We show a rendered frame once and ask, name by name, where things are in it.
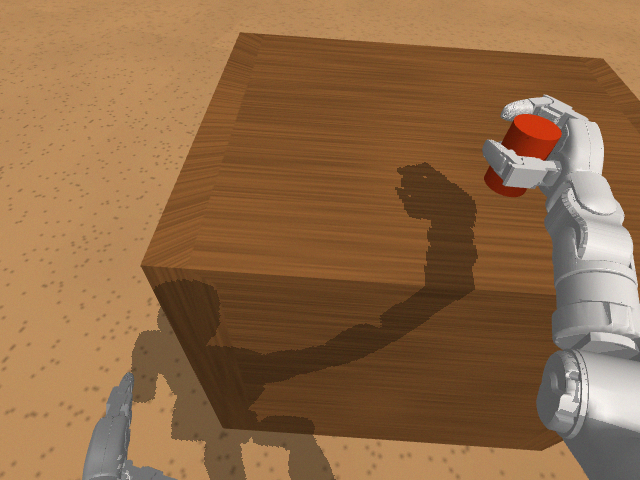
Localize can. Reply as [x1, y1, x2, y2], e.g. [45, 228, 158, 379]
[484, 114, 562, 197]

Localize right robot hand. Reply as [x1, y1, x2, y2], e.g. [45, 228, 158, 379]
[482, 94, 604, 197]

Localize left robot hand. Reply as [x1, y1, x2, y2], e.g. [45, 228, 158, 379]
[82, 372, 177, 480]

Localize right robot arm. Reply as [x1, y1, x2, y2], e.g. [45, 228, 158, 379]
[536, 171, 640, 480]

